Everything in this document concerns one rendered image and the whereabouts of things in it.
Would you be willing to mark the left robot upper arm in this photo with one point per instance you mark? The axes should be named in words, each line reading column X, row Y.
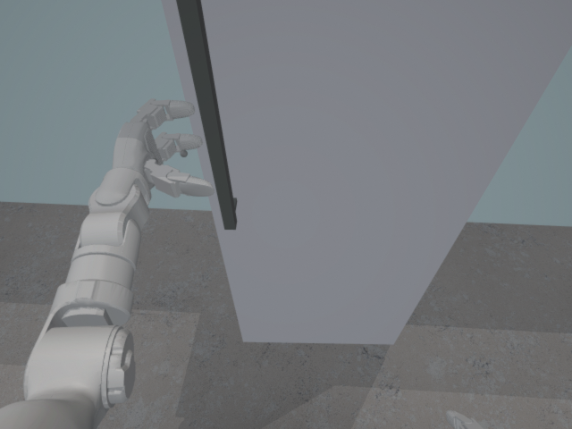
column 76, row 375

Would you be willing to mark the handle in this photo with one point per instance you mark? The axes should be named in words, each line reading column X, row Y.
column 194, row 32

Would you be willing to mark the robot left hand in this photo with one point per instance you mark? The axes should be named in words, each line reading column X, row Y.
column 135, row 147

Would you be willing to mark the robot right hand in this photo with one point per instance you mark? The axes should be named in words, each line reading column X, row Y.
column 458, row 421

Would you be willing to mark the left robot forearm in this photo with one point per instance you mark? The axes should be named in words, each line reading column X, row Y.
column 97, row 290

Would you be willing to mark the fridge door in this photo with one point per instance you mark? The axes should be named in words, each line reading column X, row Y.
column 360, row 136

